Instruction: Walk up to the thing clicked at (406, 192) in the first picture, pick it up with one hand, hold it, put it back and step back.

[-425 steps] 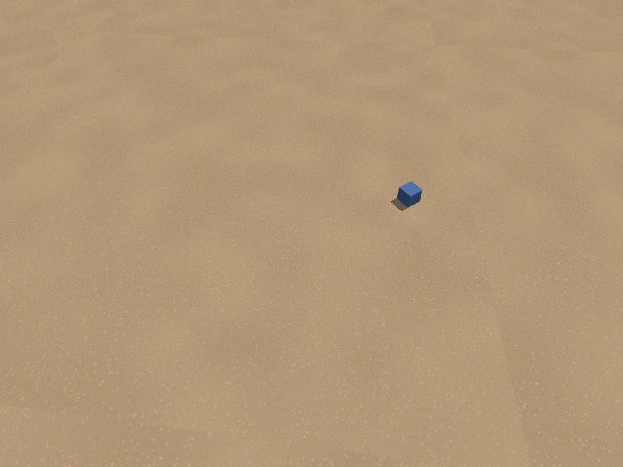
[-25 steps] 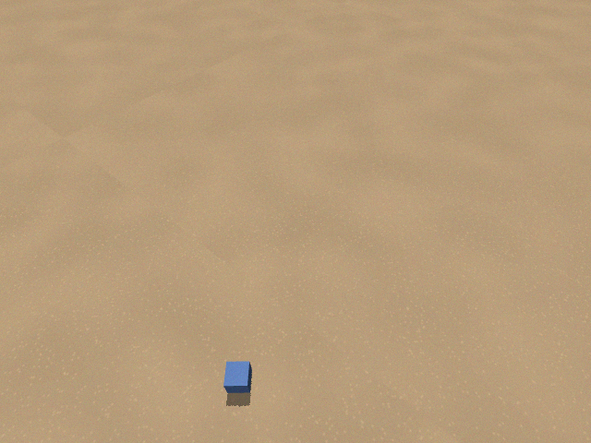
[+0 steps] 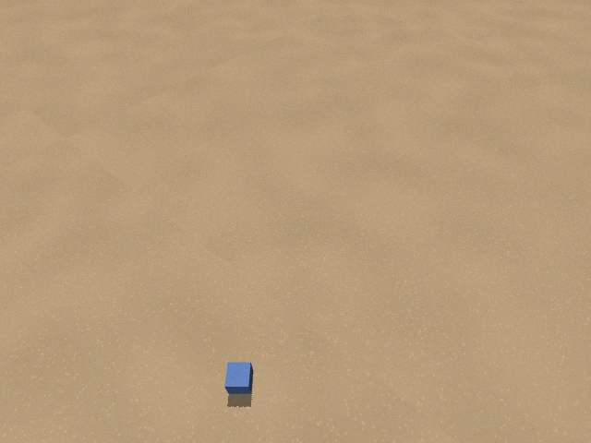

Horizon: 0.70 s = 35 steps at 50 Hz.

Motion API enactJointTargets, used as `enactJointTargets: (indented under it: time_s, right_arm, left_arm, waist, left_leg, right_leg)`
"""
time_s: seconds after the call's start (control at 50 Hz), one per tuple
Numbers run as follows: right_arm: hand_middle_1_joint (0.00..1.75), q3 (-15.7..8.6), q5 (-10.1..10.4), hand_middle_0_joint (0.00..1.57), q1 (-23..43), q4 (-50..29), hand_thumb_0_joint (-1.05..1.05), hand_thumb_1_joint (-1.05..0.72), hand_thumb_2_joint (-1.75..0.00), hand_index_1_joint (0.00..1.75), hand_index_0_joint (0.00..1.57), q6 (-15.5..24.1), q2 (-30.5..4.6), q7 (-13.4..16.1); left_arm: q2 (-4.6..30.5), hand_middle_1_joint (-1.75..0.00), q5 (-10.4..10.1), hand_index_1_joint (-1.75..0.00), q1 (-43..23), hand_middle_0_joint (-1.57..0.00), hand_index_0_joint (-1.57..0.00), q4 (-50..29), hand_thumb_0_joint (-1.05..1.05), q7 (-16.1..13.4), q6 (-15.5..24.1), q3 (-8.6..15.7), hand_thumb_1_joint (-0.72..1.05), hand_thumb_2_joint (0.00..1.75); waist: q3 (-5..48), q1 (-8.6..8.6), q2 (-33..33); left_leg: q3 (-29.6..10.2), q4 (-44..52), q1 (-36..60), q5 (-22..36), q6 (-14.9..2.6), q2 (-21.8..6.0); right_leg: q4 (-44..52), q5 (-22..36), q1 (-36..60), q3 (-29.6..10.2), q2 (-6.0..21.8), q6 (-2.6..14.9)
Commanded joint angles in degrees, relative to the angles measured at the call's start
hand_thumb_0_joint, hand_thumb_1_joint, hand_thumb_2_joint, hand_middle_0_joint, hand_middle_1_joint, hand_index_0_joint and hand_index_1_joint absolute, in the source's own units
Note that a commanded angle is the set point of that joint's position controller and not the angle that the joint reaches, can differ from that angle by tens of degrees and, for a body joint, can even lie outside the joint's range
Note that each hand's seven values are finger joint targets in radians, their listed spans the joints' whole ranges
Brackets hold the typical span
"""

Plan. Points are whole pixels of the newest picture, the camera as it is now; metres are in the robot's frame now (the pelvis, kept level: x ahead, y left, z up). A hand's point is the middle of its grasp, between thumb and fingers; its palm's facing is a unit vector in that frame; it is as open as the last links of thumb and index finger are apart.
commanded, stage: stand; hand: left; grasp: from above
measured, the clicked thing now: (239, 378) +0.43 +0.23 -0.75
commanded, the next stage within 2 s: rise first in 0.38 s
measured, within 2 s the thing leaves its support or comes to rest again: neither
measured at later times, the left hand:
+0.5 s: hand out of the picture +0.08 +0.25 -0.15, palm faces -0.03 -0.93 -0.36, open 7.4 cm
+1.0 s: hand out of the picture +0.11 +0.26 -0.20, palm faces -0.11 -0.90 -0.42, open 13.0 cm
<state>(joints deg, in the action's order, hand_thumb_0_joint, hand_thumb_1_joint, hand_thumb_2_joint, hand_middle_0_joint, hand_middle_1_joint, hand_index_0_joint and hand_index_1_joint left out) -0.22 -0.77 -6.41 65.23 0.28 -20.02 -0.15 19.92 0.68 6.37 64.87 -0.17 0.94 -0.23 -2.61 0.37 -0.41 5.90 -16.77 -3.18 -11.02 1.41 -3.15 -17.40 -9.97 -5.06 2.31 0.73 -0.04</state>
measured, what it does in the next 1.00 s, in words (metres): lowers itself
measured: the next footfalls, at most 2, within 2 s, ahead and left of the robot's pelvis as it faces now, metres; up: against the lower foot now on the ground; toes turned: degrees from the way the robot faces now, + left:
none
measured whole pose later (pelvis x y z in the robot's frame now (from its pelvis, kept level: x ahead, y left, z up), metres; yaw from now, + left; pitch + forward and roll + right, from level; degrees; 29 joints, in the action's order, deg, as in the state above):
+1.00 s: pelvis -0.02 +0.01 -0.05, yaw +2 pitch +11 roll -1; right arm -2.6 0.8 -13.9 38.3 4.8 -14.2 1.1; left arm 17.3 12.9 5.4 45.7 -0.6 -2.7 7.1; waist 2.4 1.6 -0.1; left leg 2.9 -50.1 -37.3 -24.0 0.1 -3.1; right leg -48.7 -22.6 -37.3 3.8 2.9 -0.5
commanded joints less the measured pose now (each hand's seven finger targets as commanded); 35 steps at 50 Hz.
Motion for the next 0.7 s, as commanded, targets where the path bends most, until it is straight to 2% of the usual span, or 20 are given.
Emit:
enactJointTargets:
  time_s: [0.0, 0.44, 0.46, 0.48, 0.5, 0.52, 0.54, 0.56, 0.58, 0.6, 0.62, 0.64, 0.66, 0.68]
  right_arm:
    - [0.30, -2.17, -0.15, 0.20, 1.99, -3.56, 0.00, -0.90, -0.90, 0.30, 0.20, 1.23, -11.80, 0.53]
    - [0.30, -2.44, -0.03, 0.20, 2.41, -3.41, 0.00, -0.90, -0.90, 0.30, 0.20, 1.26, -12.12, 0.50]
    - [0.30, -2.35, -0.11, 0.20, 2.19, -3.44, 0.00, -0.94, -0.91, 0.30, 0.20, 1.26, -11.88, 0.51]
    - [0.30, 0.42, 3.95, 0.20, -0.40, -19.17, 0.00, -0.90, -0.89, 0.30, 0.20, 3.86, -2.12, 1.68]
    - [0.30, -0.18, 4.18, 0.20, -3.15, -16.42, 0.00, -0.86, -0.89, 0.30, 0.20, 3.75, -3.95, 2.24]
    - [0.30, -1.58, 4.30, 0.20, -5.47, -16.33, 0.00, -0.89, -0.90, 0.30, 0.20, 3.02, -6.35, 2.87]
    - [0.30, -2.24, 3.71, 0.20, -6.13, -17.42, 0.00, -0.90, -0.90, 0.30, 0.20, 2.79, -6.01, 2.73]
    - [0.30, -2.63, 3.35, 0.20, -6.84, -19.28, 0.00, -0.92, -0.91, 0.30, 0.20, 3.00, -5.66, 2.68]
    - [0.30, -3.98, 2.34, 0.20, -7.28, -20.83, 0.00, -0.91, -0.90, 0.30, 0.20, 3.43, -5.85, 2.64]
    - [0.30, -4.29, 1.90, 0.20, -9.06, -20.74, 0.00, -0.92, -0.91, 0.30, 0.20, 3.49, -5.10, 2.50]
    - [0.30, -4.41, 1.83, 0.20, -9.63, -22.78, 0.00, -0.90, -0.90, 0.30, 0.20, 3.67, -4.63, 2.23]
    - [0.30, -4.82, 1.89, 0.20, -9.61, -24.25, 0.00, -0.90, -0.90, 0.30, 0.20, 3.86, -4.56, 2.12]
    - [0.30, -4.92, 2.02, 0.20, -8.93, -25.40, 0.00, -0.90, -0.90, 0.30, 0.20, 3.91, -4.51, 2.21]
    - [0.30, -4.93, 2.22, 0.20, -8.49, -26.77, 0.00, -0.90, -0.90, 0.30, 0.20, 3.96, -4.19, 2.29]
  left_arm:
    - [12.71, -0.30, -0.09, -0.30, -2.50, -0.20, -0.20, -3.54, 0.00, -0.60, 1.07, 2.45, 0.90, 0.90]
    - [12.53, -0.30, -0.08, -0.30, -2.20, -0.20, -0.20, -3.65, 0.00, -0.60, 1.08, 2.35, 0.90, 0.90]
    - [12.61, -0.38, -0.10, -0.38, -2.35, -0.18, -0.21, -3.71, 0.00, -0.56, 1.09, 2.35, 0.83, 0.91]
    - [2.53, -0.46, -2.71, -0.46, -22.45, -0.23, -0.22, -23.82, 0.00, -1.25, 5.72, 2.81, 0.75, 0.86]
    - [5.25, -0.54, -2.38, -0.54, -26.03, -0.20, -0.19, -17.02, 0.00, -1.65, 4.68, 3.77, 0.67, 0.87]
    - [12.79, -0.62, -0.53, -0.62, -13.91, -0.21, -0.20, -6.59, 0.00, -1.64, 2.50, 7.88, 0.59, 0.87]
    - [12.71, -0.66, 0.70, -0.67, -13.70, -0.21, -0.20, -4.59, 0.00, -0.83, 1.94, 8.32, 0.51, 0.88]
    - [13.60, -0.74, 1.83, -0.74, -18.35, -0.19, -0.19, -5.98, 0.00, 0.18, 2.14, 8.98, 0.43, 0.89]
    - [13.68, -0.76, 3.74, -0.76, -16.82, -0.21, -0.20, -6.37, 0.00, 1.06, 2.68, 9.64, 0.35, 0.89]
    - [13.61, -0.84, 5.49, -0.83, -6.64, -0.18, -0.18, -1.78, 0.00, 1.41, 1.82, 11.59, 0.27, 0.89]
    - [11.64, -0.87, 6.18, -0.87, -3.52, -0.17, -0.17, -3.34, 0.00, 1.84, 1.49, 11.00, 0.19, 0.91]
    - [11.32, -0.87, 6.81, -0.88, -4.85, -0.18, -0.17, -7.25, 0.00, 1.92, 1.48, 10.77, 0.11, 0.93]
    - [12.48, -0.88, 7.65, -0.89, -5.12, -0.18, -0.17, -9.65, 0.00, 1.50, 1.05, 11.36, 0.03, 0.93]
    - [11.76, -0.89, 7.95, -0.90, -4.63, -0.18, -0.18, -10.57, 0.00, 0.93, 0.06, 11.32, -0.05, 0.91]
  waist:
    - [3.65, -0.01, 0.26]
    - [4.18, -0.09, 0.27]
    - [4.18, -0.04, 0.45]
    - [-3.26, 6.31, -0.55]
    - [0.21, 4.37, 2.74]
    - [0.29, 2.10, 1.68]
    - [2.58, 1.98, 2.34]
    - [4.94, 2.08, 3.86]
    - [9.77, 0.77, 3.48]
    - [12.19, -0.97, 2.08]
    - [14.13, -1.63, 0.59]
    - [15.44, -1.87, -0.23]
    - [16.05, -2.11, -2.13]
    - [14.71, -1.74, -1.68]
  left_leg:
    - [-5.78, 3.08, 0.28, 8.01, -1.83, -6.72]
    - [-5.62, 2.74, 0.94, 8.26, -1.90, -6.61]
    - [-5.38, 2.83, 0.70, 8.13, -2.04, -6.58]
    - [-1.12, -1.97, -9.67, 2.43, -2.53, 2.76]
    - [-1.40, -2.79, -8.38, 2.01, -2.85, 2.66]
    - [-1.27, -3.73, -9.59, 1.99, -2.54, 2.71]
    - [-1.68, -5.99, -11.04, 2.54, -2.63, 3.12]
    - [-2.06, -7.86, -11.69, 3.07, -2.80, 2.99]
    - [-2.07, -10.18, -12.40, 5.10, -2.65, 3.19]
    - [-2.13, -11.92, -14.59, 6.83, -2.36, 3.89]
    - [-2.21, -12.87, -15.22, 7.89, -2.07, 4.11]
    - [-2.10, -13.32, -14.92, 8.23, -1.90, 4.29]
    - [-2.07, -13.64, -15.03, 8.70, -1.74, 4.58]
    - [-2.41, -13.14, -15.51, 7.77, -1.65, 4.52]
  right_leg:
    - [2.30, 10.81, -0.94, -5.65, 7.59, 0.98]
    - [2.37, 11.31, -0.95, -5.82, 7.68, 1.11]
    - [2.36, 11.87, -0.70, -6.18, 7.95, 1.24]
    - [-1.15, 5.64, -12.61, -1.45, -0.23, 0.24]
    - [-1.07, 3.60, -9.19, -0.89, 0.00, 0.02]
    - [-2.16, 2.19, -9.74, -0.51, -0.46, 0.65]
    - [-3.58, 2.25, -10.80, -0.49, -0.19, 0.87]
    - [-5.66, 3.11, -11.12, -0.37, -0.14, 0.76]
    - [-8.13, 5.39, -9.78, -0.42, 0.21, 0.74]
    - [-10.00, 7.04, -9.29, -0.47, 0.65, 0.79]
    - [-11.69, 7.73, -9.03, -0.46, 0.56, 1.06]
    - [-12.31, 7.77, -9.24, -0.49, 0.31, 1.10]
    - [-12.34, 8.14, -9.52, -0.52, 0.33, 1.08]
    - [-11.78, 6.81, -10.33, -0.23, 0.18, 1.13]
